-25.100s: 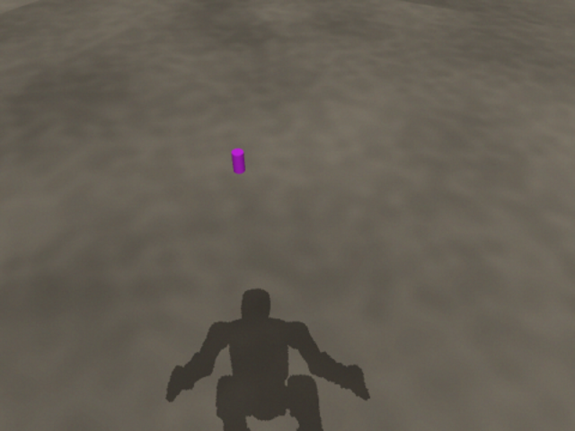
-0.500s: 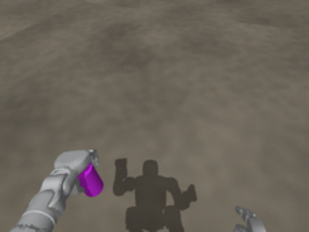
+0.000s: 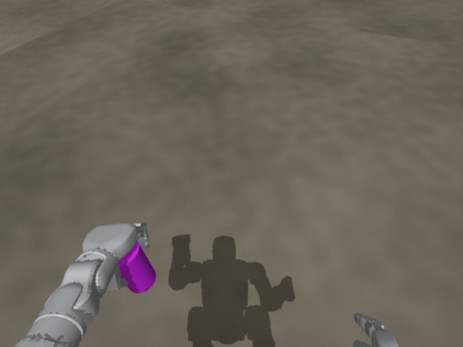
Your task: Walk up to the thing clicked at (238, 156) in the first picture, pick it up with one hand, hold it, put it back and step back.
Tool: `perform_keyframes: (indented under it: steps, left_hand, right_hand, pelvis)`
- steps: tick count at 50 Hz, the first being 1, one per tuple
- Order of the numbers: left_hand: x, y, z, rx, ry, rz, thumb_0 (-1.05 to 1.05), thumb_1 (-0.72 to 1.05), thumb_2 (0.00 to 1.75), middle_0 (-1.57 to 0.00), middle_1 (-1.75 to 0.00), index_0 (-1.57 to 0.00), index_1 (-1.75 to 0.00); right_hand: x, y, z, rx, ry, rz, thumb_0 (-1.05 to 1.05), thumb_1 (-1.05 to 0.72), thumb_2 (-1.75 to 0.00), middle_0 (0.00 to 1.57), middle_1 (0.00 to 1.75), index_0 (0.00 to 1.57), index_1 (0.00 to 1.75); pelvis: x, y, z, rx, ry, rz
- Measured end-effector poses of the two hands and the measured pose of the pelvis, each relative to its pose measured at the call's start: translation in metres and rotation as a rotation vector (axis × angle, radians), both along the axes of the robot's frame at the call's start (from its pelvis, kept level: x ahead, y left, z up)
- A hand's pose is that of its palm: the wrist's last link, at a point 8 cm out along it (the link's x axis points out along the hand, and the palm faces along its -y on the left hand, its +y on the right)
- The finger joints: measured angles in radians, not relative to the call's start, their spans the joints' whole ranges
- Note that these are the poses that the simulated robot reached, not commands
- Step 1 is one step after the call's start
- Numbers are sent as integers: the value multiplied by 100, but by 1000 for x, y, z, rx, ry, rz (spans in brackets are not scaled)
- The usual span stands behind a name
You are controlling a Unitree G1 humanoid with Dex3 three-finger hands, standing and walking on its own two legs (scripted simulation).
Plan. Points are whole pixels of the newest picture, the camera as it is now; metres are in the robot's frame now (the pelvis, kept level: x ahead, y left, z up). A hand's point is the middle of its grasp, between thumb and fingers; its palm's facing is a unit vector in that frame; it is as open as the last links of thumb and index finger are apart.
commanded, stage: crouch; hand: left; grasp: from above
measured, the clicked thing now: (132, 266) +0.30 +0.21 -0.07
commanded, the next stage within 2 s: lower in 1.96 s
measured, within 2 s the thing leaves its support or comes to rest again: neither
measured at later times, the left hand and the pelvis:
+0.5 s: hand (131, 279) +0.30 +0.22 -0.11, palm faces -0.44 +0.00 -0.90, open 9.4 cm; pelvis -0.01 +0.00 -0.03, yaw +1 degrees
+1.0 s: hand (163, 291) +0.36 +0.22 -0.36, palm faces -0.43 +0.02 -0.90, open 9.2 cm; pelvis -0.07 +0.01 -0.23, yaw +1 degrees
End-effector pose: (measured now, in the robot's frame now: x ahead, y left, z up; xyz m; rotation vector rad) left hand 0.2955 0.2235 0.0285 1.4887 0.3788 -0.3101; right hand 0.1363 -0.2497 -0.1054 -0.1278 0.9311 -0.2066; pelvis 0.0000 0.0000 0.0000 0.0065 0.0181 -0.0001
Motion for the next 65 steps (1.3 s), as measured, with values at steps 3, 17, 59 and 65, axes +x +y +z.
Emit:
perform_keyframes:
  steps: [3,17,59,65]
  left_hand:
    - [1,1,-1,1,2,1,3,-7,85,-83,-96,-53,-96]
    - [-4,2,-28,14,4,1,3,-7,85,-81,-96,-53,-96]
    - [85,-6,-401,62,1,-10,5,11,65,-80,-91,-60,-80]
    - [91,-1,-433,58,7,3,5,10,65,-80,-91,-60,-79]
  right_hand:
    - [0,0,0,0,3,-1,1,-92,-91,20,30,20,30]
    - [-2,0,-3,-9,33,11,1,-91,-91,20,30,20,30]
    - [-164,-15,-296,-109,446,8,0,-91,-91,20,30,20,30]
    - [-153,-20,-317,-120,444,47,0,-91,-91,20,30,20,30]
  pelvis:
    - [1,0,0,0,0,0]
    - [0,1,-3,-1,29,10]
    - [-71,3,-287,-61,636,28]
    - [-70,1,-310,-69,653,27]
